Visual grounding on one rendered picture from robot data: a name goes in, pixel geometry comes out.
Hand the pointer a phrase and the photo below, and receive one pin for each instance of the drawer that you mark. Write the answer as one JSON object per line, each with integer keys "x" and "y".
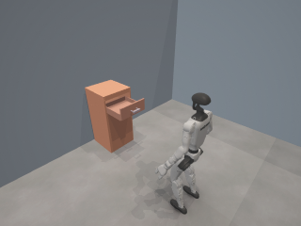
{"x": 121, "y": 107}

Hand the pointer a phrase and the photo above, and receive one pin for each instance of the handle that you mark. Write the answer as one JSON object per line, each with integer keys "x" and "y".
{"x": 137, "y": 110}

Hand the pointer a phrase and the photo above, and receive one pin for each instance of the cabinet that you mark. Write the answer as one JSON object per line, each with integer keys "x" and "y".
{"x": 107, "y": 130}

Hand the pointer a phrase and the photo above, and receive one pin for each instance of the robot left forearm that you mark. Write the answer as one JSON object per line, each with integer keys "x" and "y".
{"x": 174, "y": 158}

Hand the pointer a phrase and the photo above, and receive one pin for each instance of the right robot foot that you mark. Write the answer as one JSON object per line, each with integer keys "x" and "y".
{"x": 187, "y": 189}

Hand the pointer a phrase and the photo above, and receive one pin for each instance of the robot left hand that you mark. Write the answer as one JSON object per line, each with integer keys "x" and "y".
{"x": 162, "y": 171}

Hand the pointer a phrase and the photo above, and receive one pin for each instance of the right robot upper arm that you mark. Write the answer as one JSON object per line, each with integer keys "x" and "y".
{"x": 210, "y": 127}

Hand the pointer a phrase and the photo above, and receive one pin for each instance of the left robot upper arm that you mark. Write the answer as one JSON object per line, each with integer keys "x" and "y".
{"x": 187, "y": 130}

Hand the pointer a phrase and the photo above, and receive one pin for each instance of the right robot thigh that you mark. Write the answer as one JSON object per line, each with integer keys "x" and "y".
{"x": 190, "y": 170}

